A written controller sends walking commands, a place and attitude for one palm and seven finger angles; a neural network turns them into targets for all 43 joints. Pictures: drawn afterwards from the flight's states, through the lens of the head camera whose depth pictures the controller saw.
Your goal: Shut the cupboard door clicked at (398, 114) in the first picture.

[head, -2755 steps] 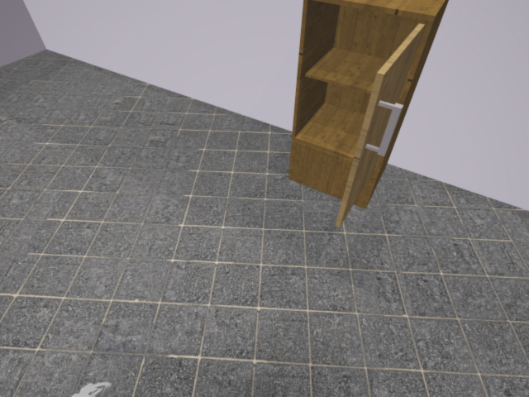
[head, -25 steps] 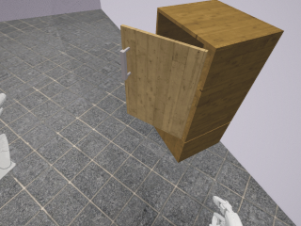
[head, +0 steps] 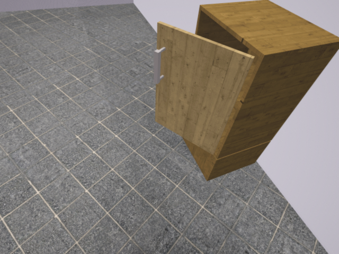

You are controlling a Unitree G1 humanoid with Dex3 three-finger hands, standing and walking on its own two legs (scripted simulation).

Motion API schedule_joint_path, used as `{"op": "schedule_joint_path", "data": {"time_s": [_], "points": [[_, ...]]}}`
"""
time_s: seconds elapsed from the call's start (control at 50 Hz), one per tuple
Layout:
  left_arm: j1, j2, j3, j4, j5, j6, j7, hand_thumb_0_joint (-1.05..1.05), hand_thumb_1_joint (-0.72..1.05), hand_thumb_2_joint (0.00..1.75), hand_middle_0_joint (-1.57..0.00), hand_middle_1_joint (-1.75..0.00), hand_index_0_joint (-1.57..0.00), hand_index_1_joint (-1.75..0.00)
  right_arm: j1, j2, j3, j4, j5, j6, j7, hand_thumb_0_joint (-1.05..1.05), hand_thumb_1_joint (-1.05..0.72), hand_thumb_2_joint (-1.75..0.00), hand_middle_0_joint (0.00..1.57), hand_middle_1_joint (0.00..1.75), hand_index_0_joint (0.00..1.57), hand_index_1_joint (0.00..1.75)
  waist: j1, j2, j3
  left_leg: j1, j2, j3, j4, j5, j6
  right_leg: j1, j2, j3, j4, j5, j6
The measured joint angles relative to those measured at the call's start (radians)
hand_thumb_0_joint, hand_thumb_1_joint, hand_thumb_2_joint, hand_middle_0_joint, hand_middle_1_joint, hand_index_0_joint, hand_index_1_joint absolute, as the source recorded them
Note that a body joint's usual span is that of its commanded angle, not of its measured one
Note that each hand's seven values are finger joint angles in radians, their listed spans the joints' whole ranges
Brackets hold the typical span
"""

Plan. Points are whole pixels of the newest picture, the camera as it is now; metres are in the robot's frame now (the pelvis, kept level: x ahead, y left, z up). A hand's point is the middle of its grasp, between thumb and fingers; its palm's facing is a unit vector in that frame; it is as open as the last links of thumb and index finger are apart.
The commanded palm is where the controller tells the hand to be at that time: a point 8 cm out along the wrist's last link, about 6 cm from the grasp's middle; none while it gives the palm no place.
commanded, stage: let the arm hang, fingers relaxed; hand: left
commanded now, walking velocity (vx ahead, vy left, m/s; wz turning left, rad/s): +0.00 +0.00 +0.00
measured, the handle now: (159, 65) +0.87 +0.10 -0.04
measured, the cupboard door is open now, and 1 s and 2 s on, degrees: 32 32 32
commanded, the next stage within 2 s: look to check the result in 0.60 s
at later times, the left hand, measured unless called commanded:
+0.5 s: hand out of the picture -0.05 +0.14 -0.18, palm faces +0.02 -0.99 -0.14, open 7.4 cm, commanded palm none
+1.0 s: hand out of the picture -0.05 +0.13 -0.17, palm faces +0.02 -0.99 -0.16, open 7.4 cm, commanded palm none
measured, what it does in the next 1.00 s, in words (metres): stands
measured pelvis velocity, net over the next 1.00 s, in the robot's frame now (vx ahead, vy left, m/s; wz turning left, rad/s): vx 0.01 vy -0.01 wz -0.03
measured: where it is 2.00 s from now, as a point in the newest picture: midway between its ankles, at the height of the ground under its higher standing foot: outside the picture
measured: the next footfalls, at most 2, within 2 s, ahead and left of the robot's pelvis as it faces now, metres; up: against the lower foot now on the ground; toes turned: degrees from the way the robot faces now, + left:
none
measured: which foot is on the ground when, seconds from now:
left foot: down 0.00-1.00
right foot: down 0.00-1.00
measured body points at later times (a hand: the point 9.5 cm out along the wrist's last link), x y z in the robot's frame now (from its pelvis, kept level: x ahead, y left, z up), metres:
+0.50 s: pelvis -0.01 +0.00 +0.00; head -0.02 +0.00 +0.45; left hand -0.05 +0.19 -0.16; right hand -0.05 -0.21 -0.16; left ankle +0.08 +0.08 -0.74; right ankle -0.06 -0.11 -0.74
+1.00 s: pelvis +0.01 -0.01 +0.00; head +0.02 -0.01 +0.45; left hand -0.05 +0.19 -0.16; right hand -0.02 -0.21 -0.16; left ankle +0.08 +0.08 -0.74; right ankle -0.06 -0.11 -0.74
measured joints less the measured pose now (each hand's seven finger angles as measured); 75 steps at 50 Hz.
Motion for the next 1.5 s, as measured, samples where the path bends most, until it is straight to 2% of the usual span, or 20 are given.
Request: {"op": "schedule_joint_path", "data": {"time_s": [0.1, 0.2, 0.36, 0.62, 1.0, 1.36, 1.5], "points": [[0.027, -0.013, -0.003, 0.071, 0.000, -0.011, 0.006, 0.00, 0.93, 0.90, -0.21, -0.30, -0.20, -0.30, 0.010, 0.022, -0.001, 0.049, 0.004, -0.004, -0.001, 0.00, -0.90, -0.90, 0.20, 0.30, 0.19, 0.30, -0.006, 0.048, 0.000, 0.029, -0.009, 0.018, -0.051, 0.029, 0.007, 0.006, -0.012, 0.016, -0.013, 0.015, 0.008], [0.028, -0.020, -0.002, 0.101, 0.000, -0.017, 0.018, 0.00, 0.92, 0.90, -0.20, -0.30, -0.19, -0.30, 0.017, 0.057, 0.002, 0.084, 0.005, -0.003, 0.001, 0.00, -0.90, -0.90, 0.20, 0.30, 0.20, 0.30, -0.016, 0.065, -0.013, 0.045, -0.012, 0.030, -0.070, 0.039, 0.007, 0.005, -0.017, 0.028, -0.003, 0.013, 0.009], [-0.008, -0.055, -0.002, 0.088, 0.003, -0.025, 0.025, 0.00, 0.91, 0.90, -0.20, -0.30, -0.19, -0.30, 0.038, 0.091, -0.003, 0.112, 0.003, -0.001, 0.001, 0.00, -0.90, -0.90, 0.20, 0.30, 0.20, 0.30, -0.023, 0.052, -0.041, 0.043, -0.014, 0.034, -0.081, 0.047, 0.002, -0.016, -0.020, 0.032, 0.023, 0.005, 0.005], [-0.029, -0.106, -0.006, 0.087, 0.001, -0.037, 0.025, 0.00, 0.91, 0.90, -0.20, -0.30, -0.20, -0.30, 0.067, 0.095, -0.012, 0.123, 0.002, -0.009, -0.009, 0.00, -0.91, -0.90, 0.20, 0.30, 0.19, 0.30, -0.028, 0.018, -0.039, 0.031, 0.001, 0.021, -0.050, 0.031, -0.011, -0.011, -0.004, 0.022, 0.023, -0.003, -0.009], [-0.014, -0.081, -0.003, 0.109, -0.004, -0.043, 0.034, 0.00, 0.91, 0.90, -0.20, -0.30, -0.19, -0.30, 0.017, 0.105, -0.002, 0.120, 0.007, -0.021, -0.011, 0.00, -0.90, -0.90, 0.20, 0.30, 0.19, 0.30, -0.018, 0.026, -0.003, 0.051, 0.006, 0.025, -0.045, -0.001, -0.020, 0.026, 0.002, 0.029, -0.014, -0.010, -0.015], [-0.064, -0.081, -0.008, 0.092, -0.003, -0.047, 0.033, 0.00, 0.91, 0.90, -0.20, -0.30, -0.19, -0.30, -0.012, 0.077, 0.002, 0.125, 0.007, -0.028, -0.016, 0.00, -0.91, -0.90, 0.20, 0.30, 0.19, 0.30, -0.015, 0.012, -0.002, 0.078, 0.002, 0.025, -0.050, -0.024, -0.024, 0.068, -0.001, 0.031, -0.050, -0.017, -0.016], [-0.090, -0.070, 0.015, 0.060, -0.002, -0.030, 0.032, 0.00, 0.91, 0.90, -0.20, -0.30, -0.20, -0.30, -0.010, 0.075, -0.006, 0.102, 0.005, -0.014, -0.009, 0.00, -0.91, -0.90, 0.20, 0.30, 0.19, 0.30, -0.025, 0.017, 0.020, 0.031, -0.011, -0.008, 0.025, -0.053, -0.023, 0.039, -0.008, -0.007, 0.019, -0.060, -0.018]]}}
